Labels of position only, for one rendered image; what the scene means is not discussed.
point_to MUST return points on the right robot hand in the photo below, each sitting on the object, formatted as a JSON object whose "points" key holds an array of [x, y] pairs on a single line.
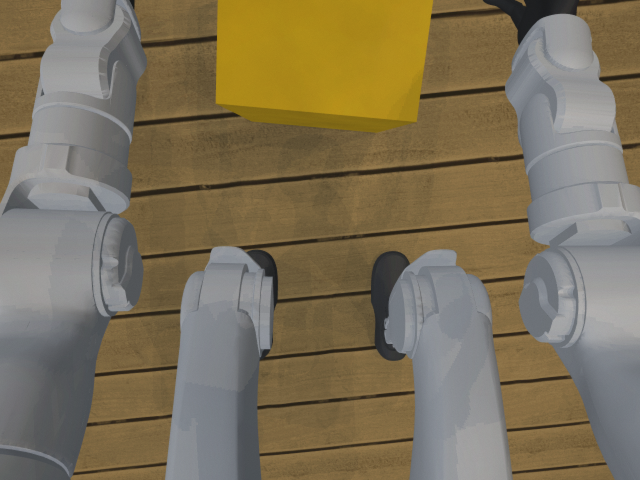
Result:
{"points": [[525, 17]]}

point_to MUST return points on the right robot forearm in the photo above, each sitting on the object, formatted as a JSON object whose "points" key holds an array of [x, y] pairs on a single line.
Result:
{"points": [[572, 150]]}

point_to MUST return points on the left robot thigh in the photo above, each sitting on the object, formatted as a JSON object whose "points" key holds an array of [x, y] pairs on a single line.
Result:
{"points": [[214, 427]]}

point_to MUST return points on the right robot shin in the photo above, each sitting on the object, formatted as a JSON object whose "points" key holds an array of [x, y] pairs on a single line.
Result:
{"points": [[441, 257]]}

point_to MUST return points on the carton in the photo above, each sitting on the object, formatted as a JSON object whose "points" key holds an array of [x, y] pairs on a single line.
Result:
{"points": [[339, 64]]}

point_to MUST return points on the right robot upper arm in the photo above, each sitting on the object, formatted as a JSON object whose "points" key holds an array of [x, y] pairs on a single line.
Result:
{"points": [[585, 302]]}

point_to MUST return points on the left robot upper arm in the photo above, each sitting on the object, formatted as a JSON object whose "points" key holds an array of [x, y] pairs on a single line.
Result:
{"points": [[63, 275]]}

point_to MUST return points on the left robot forearm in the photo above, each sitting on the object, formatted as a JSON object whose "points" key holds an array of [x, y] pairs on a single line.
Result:
{"points": [[83, 115]]}

